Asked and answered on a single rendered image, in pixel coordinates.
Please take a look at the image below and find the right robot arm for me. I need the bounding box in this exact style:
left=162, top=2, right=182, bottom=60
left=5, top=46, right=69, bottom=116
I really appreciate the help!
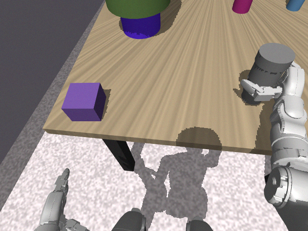
left=264, top=95, right=308, bottom=231

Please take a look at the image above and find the left robot hand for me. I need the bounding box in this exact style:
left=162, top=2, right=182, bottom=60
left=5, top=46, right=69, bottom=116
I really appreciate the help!
left=39, top=168, right=89, bottom=231

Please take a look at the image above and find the table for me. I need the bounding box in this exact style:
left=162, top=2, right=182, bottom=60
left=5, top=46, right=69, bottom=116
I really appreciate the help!
left=42, top=0, right=308, bottom=183

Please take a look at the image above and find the right robot hand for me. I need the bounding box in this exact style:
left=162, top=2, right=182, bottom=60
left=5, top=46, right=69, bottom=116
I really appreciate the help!
left=241, top=61, right=305, bottom=102

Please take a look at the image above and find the potted plant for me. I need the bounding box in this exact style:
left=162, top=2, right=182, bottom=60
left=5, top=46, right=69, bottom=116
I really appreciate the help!
left=105, top=0, right=170, bottom=39

